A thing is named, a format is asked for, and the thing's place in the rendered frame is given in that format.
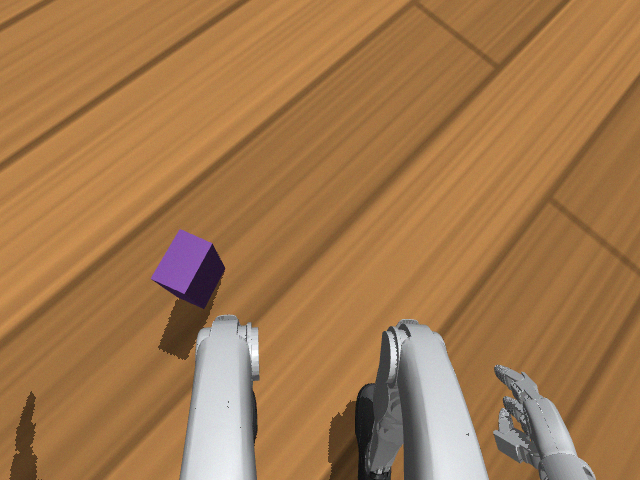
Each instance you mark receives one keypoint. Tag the right robot foot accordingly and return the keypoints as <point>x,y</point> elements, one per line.
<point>364,420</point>

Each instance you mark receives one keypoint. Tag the right robot arm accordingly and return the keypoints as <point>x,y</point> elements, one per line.
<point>564,467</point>

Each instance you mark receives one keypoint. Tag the right robot hand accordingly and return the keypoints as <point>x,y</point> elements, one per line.
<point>539,418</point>

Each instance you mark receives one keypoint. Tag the carton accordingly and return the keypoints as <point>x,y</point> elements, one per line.
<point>190,269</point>

